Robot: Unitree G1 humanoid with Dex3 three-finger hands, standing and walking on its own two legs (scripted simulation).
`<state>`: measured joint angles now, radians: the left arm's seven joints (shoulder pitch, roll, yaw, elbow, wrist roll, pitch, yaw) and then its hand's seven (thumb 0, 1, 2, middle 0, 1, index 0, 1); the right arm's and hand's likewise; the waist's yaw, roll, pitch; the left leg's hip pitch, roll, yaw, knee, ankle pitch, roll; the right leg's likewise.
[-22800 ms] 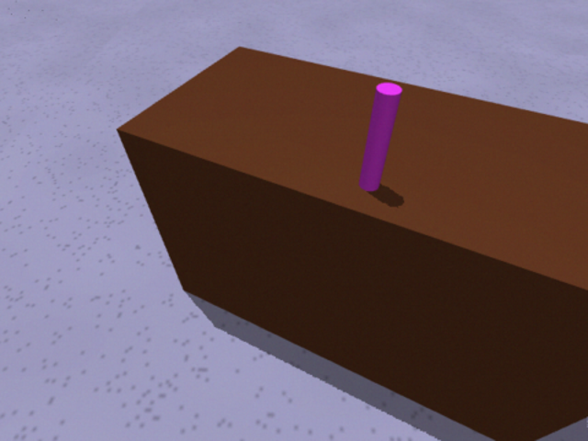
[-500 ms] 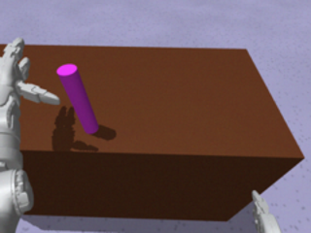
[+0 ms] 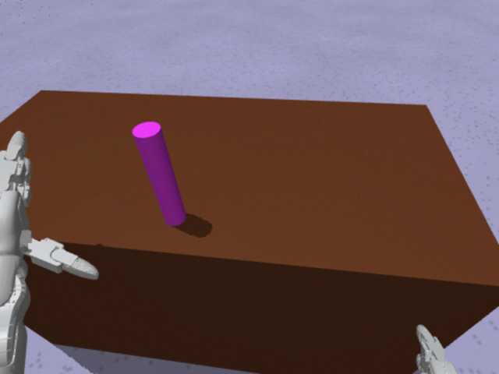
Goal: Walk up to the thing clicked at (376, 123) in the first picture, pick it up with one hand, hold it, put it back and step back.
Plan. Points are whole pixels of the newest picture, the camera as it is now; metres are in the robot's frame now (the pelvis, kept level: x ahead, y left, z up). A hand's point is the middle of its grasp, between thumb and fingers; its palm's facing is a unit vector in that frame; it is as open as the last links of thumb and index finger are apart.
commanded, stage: sink last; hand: left
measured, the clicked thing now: (163, 179) +0.42 +0.19 +0.10
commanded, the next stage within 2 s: home in 0.54 s
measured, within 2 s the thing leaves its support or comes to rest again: neither
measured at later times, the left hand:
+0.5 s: hand (37, 328) +0.15 +0.25 +0.15, palm faces +0.39 -0.80 -0.45, open 17.4 cm
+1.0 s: hand (91, 355) +0.15 +0.23 +0.05, palm faces +0.26 -0.90 -0.34, open 17.5 cm
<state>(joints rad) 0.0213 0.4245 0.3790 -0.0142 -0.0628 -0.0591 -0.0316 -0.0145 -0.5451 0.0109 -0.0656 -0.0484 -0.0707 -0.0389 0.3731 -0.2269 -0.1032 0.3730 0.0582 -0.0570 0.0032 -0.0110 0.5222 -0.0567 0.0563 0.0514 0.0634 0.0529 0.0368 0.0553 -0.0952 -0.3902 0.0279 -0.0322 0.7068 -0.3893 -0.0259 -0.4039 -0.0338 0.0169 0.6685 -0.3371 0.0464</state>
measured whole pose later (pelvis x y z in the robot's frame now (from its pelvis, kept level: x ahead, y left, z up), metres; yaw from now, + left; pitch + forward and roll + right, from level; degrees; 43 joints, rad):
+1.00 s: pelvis -0.02 -0.01 +0.00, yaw +1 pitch +1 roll +0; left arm 0.52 0.25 0.20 -0.11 -0.04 -0.26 0.01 -0.01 -0.56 0.05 -0.06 -0.06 -0.06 -0.05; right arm 0.33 -0.15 -0.05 0.43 0.02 -0.15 -0.03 -0.01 -0.15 -0.48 0.13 0.18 0.14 0.18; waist 0.05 0.02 0.00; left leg -0.35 0.02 -0.04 0.68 -0.35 -0.03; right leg -0.38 -0.05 0.01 0.68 -0.32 0.04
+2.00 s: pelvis -0.02 -0.01 -0.01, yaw +0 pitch -1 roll +0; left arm 0.25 0.37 -0.02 0.78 0.03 -0.03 0.03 -0.01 -0.57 0.03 -0.05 -0.05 -0.06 -0.04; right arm 0.21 -0.34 -0.04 0.84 -0.03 -0.01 0.00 0.01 -0.90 -0.90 0.20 0.30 0.21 0.30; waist 0.00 -0.01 0.00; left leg -0.35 0.02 -0.03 0.75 -0.39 -0.03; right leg -0.38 -0.04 0.02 0.76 -0.36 0.03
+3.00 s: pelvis -0.03 -0.01 +0.03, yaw +0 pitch -3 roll +0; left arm 0.13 0.36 -0.03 1.14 0.01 -0.02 0.00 0.00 -0.55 0.04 -0.05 -0.05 -0.06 -0.05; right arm 0.13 -0.35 -0.01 1.12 -0.01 0.00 0.01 0.00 -0.90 -0.90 0.20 0.30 0.21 0.30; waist 0.01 0.00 0.05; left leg -0.15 0.03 -0.02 0.38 -0.19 -0.03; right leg -0.18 -0.04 0.02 0.39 -0.16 0.04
